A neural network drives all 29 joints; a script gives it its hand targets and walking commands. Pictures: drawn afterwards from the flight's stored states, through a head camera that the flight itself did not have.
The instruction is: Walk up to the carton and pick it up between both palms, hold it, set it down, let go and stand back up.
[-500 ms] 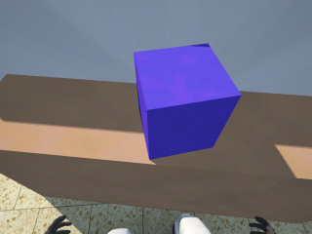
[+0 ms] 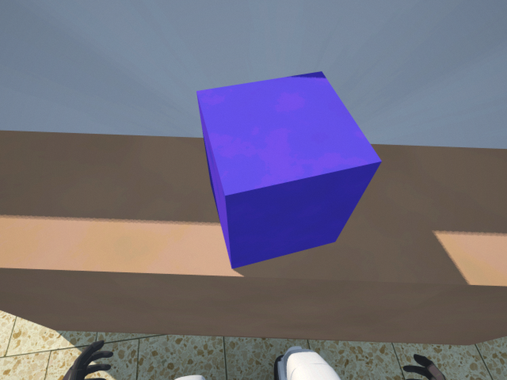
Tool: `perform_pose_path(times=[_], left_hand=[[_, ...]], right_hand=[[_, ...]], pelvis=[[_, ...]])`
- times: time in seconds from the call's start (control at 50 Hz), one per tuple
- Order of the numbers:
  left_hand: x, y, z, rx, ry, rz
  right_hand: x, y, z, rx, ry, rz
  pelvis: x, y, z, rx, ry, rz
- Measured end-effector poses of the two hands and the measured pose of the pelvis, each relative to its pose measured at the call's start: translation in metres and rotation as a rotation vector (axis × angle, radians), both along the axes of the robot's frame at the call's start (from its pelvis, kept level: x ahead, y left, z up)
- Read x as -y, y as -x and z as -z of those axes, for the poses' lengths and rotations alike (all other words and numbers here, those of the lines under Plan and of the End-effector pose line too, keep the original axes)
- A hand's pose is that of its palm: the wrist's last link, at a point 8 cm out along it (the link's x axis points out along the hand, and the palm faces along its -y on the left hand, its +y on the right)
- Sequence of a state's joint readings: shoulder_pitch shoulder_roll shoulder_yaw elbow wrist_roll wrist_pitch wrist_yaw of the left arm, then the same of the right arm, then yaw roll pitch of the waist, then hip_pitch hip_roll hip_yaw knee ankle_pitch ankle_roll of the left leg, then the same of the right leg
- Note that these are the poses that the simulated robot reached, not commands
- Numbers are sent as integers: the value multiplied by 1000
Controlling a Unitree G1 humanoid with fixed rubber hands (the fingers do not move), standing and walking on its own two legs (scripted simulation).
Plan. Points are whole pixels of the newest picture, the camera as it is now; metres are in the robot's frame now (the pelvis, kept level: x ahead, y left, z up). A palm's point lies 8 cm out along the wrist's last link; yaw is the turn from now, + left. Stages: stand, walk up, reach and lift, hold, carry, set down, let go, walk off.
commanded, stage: walk up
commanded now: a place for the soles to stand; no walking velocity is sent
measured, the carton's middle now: (274, 175) +0.42 -0.03 +0.03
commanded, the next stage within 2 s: reach and lift in 0.74 s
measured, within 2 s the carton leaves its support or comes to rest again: neither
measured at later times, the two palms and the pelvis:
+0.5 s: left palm (65, 377) +0.13 +0.30 -0.12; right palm out of the picture +0.07 -0.29 -0.12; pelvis +0.00 +0.01 +0.00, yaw -2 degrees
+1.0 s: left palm (101, 349) +0.17 +0.25 -0.11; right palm (415, 364) +0.14 -0.28 -0.14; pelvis +0.00 +0.00 -0.02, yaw +3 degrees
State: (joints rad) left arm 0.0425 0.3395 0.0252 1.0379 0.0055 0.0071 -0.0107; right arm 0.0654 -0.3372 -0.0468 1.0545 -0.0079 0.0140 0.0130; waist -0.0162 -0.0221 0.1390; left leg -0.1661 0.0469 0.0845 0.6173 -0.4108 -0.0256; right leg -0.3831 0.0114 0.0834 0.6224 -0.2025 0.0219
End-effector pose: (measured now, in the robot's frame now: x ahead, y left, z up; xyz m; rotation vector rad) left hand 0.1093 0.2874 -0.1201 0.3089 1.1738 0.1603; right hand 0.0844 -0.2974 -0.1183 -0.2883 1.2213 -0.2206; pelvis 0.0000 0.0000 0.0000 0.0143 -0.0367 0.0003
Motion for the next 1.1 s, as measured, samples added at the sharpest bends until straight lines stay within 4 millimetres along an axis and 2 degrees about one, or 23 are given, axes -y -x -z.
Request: perform_pose_path(times=[0.18, 0.28, 0.52, 0.8, 0.88, 0.96, 1.04, 1.1], left_hand=[[7, -12, 0, 25, 11, 24], [4, -15, -1, 22, 18, 36], [-18, -18, 0, 10, -14, 40], [-13, -13, 1, -17, -27, 43], [-3, -26, 1, -48, -37, -78], [20, -48, -3, -6, -5, -80], [47, -63, -20, 90, 51, -58], [60, -68, -33, 153, 67, -55]], right_hand=[[2, -8, -2, 24, 2, 8], [-1, 1, -3, 12, 9, 26], [-12, 18, 0, -15, 1, 50], [-7, 10, 9, 0, -6, 40], [-9, -11, 19, 75, -39, -59], [-15, -43, 27, 158, -77, -105], [-24, -74, 14, 290, -109, -122], [-25, -88, -1, 349, -110, -154]], pelvis=[[0, -4, 1, -1, -2, 9], [-7, -4, 0, 0, -4, 14], [-15, -4, 2, 11, 7, 31], [-12, -5, 7, 9, 7, 30], [-10, -2, 15, -22, 17, -21], [-5, 1, 21, -22, 15, -39], [5, -3, 18, -25, 16, -48], [13, -8, 12, -24, 13, -59]])
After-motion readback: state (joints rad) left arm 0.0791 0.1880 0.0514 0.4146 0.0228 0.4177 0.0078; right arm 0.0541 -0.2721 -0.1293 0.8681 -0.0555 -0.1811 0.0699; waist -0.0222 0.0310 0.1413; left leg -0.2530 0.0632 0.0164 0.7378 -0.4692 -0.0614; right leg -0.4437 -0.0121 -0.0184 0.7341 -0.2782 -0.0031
